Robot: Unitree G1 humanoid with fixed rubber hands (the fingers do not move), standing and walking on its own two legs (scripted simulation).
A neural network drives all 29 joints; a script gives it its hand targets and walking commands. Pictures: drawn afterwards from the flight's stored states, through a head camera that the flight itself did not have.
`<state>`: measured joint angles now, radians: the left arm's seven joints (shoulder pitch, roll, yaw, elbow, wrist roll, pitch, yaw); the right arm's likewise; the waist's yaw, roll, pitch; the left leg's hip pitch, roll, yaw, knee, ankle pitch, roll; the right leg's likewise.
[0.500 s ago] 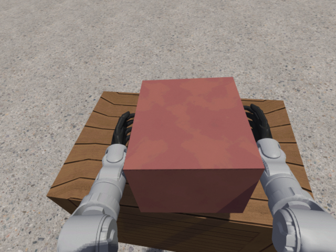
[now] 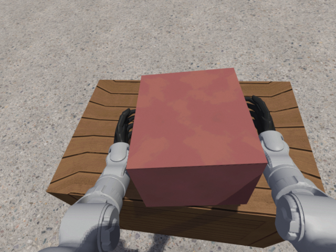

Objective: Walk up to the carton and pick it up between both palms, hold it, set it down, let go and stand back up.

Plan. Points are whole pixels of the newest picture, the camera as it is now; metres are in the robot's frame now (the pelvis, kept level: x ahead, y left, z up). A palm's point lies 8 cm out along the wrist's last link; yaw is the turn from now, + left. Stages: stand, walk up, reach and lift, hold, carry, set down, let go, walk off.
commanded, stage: set down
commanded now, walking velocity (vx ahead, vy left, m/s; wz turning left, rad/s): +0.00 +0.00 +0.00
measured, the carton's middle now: (190, 135) +0.43 +0.01 -0.01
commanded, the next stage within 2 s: none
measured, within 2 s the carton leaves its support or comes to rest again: rests again in 0.34 s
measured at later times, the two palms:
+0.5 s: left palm (123, 141) +0.39 +0.18 +0.02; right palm (264, 129) +0.43 -0.18 +0.03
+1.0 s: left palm (123, 142) +0.39 +0.18 +0.02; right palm (264, 130) +0.42 -0.18 +0.03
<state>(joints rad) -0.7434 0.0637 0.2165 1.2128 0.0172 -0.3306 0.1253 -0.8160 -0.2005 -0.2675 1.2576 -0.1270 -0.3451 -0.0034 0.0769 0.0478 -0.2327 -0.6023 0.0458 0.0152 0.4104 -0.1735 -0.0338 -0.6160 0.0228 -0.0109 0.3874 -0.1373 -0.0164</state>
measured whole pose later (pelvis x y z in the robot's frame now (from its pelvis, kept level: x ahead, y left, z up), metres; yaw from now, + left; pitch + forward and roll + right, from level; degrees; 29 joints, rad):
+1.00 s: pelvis -0.02 +0.00 +0.00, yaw -1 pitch +22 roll +1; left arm -0.80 0.04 0.39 1.21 0.18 -0.39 0.09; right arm -0.85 -0.17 -0.52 1.21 -0.34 -0.39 0.06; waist 0.09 0.02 -0.18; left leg -0.62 0.04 0.04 0.36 -0.12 -0.03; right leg -0.67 0.02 0.01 0.39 -0.10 -0.02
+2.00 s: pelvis -0.01 +0.00 -0.03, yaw -3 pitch +31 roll +0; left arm -0.89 0.11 0.12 1.41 -0.16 -0.42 0.15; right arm -0.95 -0.29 0.01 1.39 0.20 -0.35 0.05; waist 0.11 0.01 -0.33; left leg -0.91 0.07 0.05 0.62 -0.25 -0.03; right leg -0.94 0.04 0.02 0.59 -0.19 -0.01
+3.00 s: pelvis -0.04 -0.02 -0.03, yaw +0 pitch +18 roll +2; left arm -0.56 0.20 0.04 1.02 -0.26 -0.30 0.10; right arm -0.58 -0.38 0.17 1.02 0.42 -0.30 0.07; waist 0.05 0.00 -0.20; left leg -0.73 0.05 0.01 0.65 -0.24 -0.06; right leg -0.77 0.02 -0.01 0.70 -0.24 -0.05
